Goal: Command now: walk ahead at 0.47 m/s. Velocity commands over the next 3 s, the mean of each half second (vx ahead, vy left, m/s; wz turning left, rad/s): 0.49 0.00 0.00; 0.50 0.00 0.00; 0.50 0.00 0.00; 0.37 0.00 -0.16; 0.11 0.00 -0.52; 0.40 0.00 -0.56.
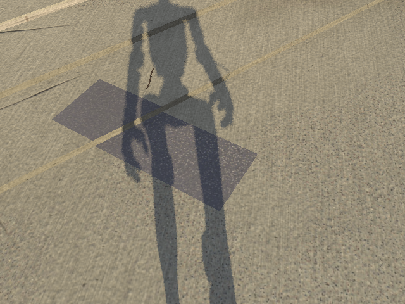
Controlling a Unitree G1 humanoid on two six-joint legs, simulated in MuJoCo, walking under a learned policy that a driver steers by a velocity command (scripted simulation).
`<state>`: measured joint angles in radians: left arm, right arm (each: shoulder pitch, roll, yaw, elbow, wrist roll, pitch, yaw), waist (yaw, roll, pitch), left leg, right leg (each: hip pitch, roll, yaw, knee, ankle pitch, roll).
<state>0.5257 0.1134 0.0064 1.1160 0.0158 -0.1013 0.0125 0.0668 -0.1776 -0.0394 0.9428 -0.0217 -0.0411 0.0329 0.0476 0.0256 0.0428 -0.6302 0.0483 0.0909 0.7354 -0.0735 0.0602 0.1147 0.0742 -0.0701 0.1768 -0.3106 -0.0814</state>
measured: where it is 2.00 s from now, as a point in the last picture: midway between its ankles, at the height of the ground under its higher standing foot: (224, 149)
